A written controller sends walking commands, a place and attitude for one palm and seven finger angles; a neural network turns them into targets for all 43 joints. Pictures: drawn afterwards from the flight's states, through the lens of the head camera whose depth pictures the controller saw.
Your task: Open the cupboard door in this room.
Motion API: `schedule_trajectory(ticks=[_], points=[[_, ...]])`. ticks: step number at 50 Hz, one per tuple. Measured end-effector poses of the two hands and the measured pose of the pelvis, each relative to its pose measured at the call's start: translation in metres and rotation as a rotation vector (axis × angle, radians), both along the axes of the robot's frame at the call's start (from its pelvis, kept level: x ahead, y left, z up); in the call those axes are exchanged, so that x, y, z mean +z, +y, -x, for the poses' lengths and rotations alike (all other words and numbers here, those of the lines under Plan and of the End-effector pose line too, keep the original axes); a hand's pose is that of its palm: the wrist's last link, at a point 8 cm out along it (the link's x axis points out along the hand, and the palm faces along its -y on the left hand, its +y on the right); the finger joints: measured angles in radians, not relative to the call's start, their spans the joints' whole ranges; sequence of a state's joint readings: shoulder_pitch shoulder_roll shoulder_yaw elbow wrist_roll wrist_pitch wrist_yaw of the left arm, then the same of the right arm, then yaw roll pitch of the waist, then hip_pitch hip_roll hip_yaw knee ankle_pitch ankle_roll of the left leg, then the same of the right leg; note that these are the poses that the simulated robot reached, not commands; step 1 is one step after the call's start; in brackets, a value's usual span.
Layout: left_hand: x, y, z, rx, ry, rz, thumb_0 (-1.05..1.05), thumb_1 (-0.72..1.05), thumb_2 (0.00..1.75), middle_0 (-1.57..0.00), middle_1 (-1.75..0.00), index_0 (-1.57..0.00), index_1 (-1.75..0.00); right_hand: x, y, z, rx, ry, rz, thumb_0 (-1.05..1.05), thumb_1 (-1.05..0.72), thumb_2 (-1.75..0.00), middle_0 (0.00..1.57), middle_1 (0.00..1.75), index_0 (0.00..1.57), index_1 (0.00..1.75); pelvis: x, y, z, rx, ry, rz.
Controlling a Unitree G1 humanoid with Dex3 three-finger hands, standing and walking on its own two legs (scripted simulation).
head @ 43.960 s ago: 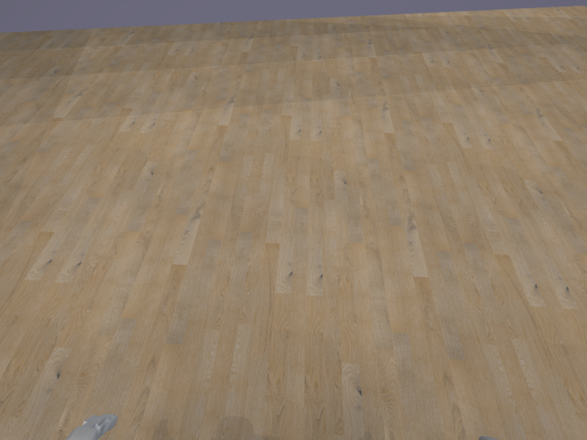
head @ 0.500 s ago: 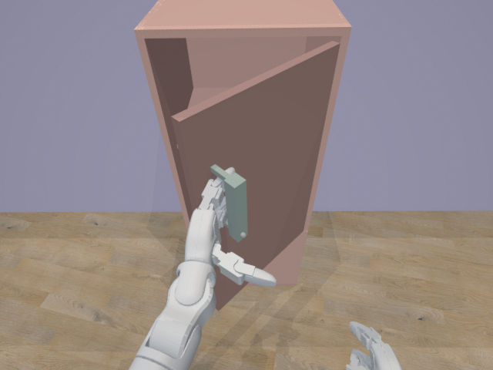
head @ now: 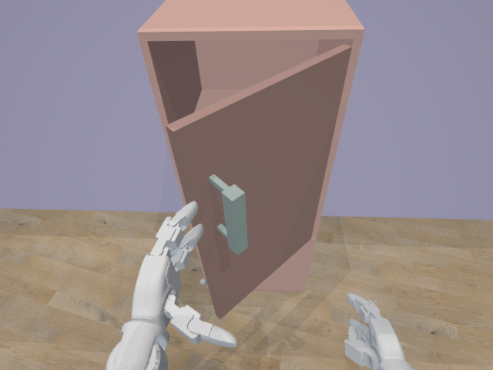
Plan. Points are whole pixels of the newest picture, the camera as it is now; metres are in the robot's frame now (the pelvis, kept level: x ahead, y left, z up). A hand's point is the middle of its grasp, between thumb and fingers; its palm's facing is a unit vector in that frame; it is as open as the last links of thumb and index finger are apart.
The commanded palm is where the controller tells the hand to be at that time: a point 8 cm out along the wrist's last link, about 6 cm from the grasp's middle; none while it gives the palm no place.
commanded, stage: slide the hand sideways off the handle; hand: left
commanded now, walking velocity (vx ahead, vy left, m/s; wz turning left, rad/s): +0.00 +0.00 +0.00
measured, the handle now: (227, 214) +0.33 +0.06 +0.10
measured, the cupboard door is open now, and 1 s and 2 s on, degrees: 45 45 45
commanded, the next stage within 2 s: draw the hand back to the body in 0.18 s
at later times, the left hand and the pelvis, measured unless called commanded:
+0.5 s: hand (161, 295) +0.19 +0.13 +0.12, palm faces +0.00 -1.00 -0.05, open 16.3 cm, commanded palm +0.15 +0.18 +0.12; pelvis -0.02 +0.00 -0.01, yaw +1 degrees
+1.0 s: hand (85, 290) +0.18 +0.21 +0.14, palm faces +0.23 -0.94 -0.27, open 14.7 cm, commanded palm +0.14 +0.26 +0.16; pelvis -0.01 +0.02 +0.01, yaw +1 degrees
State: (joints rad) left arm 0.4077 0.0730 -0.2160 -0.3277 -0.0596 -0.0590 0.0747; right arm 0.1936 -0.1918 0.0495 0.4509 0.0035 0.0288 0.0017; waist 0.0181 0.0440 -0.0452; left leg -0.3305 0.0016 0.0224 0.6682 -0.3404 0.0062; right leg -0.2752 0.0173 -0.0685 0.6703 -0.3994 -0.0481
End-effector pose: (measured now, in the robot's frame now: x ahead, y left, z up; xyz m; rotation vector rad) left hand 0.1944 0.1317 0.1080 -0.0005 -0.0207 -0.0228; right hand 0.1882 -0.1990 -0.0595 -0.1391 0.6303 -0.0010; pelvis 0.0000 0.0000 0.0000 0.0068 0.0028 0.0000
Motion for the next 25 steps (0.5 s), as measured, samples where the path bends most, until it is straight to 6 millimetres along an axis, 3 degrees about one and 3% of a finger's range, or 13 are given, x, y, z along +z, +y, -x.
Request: schedule_trajectory(ticks=[12, 18, 25], points=[[0.0, 0.031, 0.034, 0.037, -0.006, -0.021, -0.01, -0.5, 0.3, -0.16, -0.3, -0.15, -0.3, -0.01, -0.014, 0.016, -0.01, -0.022, 0.031, 0.02, -0.91, -0.9, 0.2, 0.3, 0.2, 0.3, -0.006, -0.004, 0.006, 0.022, 0.018, 0.007], [0.0, 0.028, 0.032, -0.006, -0.037, -0.019, -0.01, -0.5, 0.3, -0.15, -0.3, -0.15, -0.3, -0.013, -0.018, 0.028, -0.028, -0.041, 0.047, 0.02, -0.91, -0.9, 0.2, 0.3, 0.2, 0.3, -0.009, -0.003, 0.015, 0.022, 0.02, 0.01], [0.01, 0.047, 0.026, 0.02, -0.046, -0.045, -0.01, -0.5, 0.3, -0.15, -0.3, -0.15, -0.3, -0.01, -0.013, 0.037, -0.053, -0.055, 0.036, 0.02, -0.91, -0.9, 0.2, 0.3, 0.2, 0.3, -0.006, 0.001, 0.017, 0.009, 0.004, 0.014]])
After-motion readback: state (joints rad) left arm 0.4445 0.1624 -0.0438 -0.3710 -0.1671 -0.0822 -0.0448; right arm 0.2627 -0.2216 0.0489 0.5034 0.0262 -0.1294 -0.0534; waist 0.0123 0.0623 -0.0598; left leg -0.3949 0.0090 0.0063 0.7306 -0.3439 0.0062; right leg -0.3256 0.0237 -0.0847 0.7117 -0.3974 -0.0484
